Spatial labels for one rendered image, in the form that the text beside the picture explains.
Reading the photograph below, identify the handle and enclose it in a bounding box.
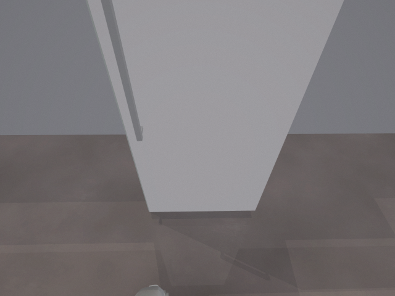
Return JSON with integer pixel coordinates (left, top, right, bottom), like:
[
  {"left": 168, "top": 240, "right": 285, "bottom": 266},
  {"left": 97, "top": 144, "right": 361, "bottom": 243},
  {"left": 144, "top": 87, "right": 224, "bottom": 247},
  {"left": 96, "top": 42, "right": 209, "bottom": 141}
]
[{"left": 101, "top": 0, "right": 143, "bottom": 141}]

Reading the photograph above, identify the fridge door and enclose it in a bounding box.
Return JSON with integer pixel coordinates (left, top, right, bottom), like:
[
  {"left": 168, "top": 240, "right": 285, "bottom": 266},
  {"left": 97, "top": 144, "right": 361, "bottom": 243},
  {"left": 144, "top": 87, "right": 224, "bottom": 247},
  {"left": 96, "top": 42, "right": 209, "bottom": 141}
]
[{"left": 88, "top": 0, "right": 344, "bottom": 212}]

